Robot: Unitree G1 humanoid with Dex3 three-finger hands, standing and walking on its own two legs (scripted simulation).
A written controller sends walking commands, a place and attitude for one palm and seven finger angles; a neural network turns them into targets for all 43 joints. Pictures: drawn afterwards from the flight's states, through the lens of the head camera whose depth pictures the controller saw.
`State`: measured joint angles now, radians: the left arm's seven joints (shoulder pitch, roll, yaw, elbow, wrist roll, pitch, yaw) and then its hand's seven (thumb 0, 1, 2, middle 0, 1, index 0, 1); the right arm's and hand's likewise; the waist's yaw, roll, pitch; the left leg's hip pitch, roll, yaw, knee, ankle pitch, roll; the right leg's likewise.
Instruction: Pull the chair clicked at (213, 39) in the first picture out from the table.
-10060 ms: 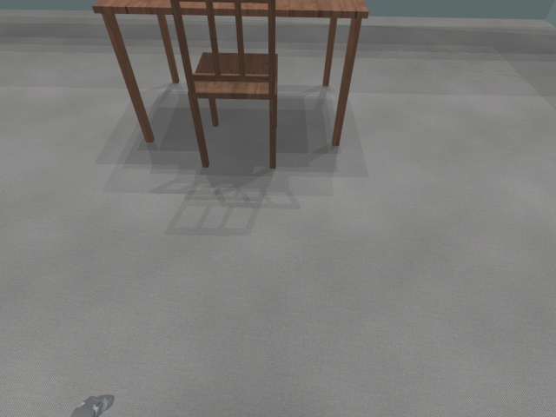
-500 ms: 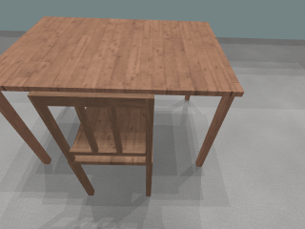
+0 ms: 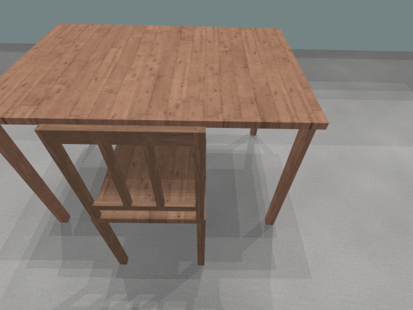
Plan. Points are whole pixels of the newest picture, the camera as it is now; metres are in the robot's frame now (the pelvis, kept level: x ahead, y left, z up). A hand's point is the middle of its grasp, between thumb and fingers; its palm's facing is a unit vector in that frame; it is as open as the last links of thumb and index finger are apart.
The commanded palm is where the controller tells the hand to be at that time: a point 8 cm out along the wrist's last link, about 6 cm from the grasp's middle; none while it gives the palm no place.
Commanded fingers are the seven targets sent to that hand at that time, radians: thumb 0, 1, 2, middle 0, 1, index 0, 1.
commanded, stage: look again from close up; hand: left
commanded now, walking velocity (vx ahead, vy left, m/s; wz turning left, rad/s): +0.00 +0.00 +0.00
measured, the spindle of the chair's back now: (117, 177) +0.47 +0.29 -0.10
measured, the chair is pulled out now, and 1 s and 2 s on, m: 0.00 0.00 0.00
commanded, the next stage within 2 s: raise the hand toward the chair's back in 0.78 s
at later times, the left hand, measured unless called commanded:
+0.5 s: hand out of the picture -0.04 +0.14 -0.18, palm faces +0.06 -0.99 -0.16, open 7.4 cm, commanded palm none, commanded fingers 0.00 0.90 0.90 -0.20 -0.30 -0.20 -0.30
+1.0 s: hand out of the picture +0.04 +0.19 -0.13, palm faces +0.21 -0.94 -0.28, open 7.3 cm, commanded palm +0.09 +0.20 -0.08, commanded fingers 0.00 0.74 0.83 -0.18 -0.27 -0.18 -0.27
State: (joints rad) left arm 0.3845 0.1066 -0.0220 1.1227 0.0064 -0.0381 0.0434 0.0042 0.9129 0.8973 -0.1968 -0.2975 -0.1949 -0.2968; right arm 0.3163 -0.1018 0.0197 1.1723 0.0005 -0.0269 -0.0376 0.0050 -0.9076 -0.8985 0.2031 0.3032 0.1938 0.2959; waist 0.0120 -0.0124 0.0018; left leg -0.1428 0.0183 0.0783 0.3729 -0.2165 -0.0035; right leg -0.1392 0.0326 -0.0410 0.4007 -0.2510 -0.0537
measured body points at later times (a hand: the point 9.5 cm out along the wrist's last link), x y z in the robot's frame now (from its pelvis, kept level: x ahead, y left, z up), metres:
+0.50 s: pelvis +0.00 -0.01 +0.00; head +0.00 -0.01 +0.45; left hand -0.04 +0.19 -0.16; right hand -0.02 -0.21 -0.17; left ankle -0.01 +0.12 -0.74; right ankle -0.02 -0.08 -0.74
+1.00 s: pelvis -0.01 -0.01 -0.01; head -0.01 -0.03 +0.44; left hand +0.03 +0.24 -0.11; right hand +0.02 -0.24 -0.16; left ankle -0.01 +0.12 -0.74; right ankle -0.02 -0.08 -0.74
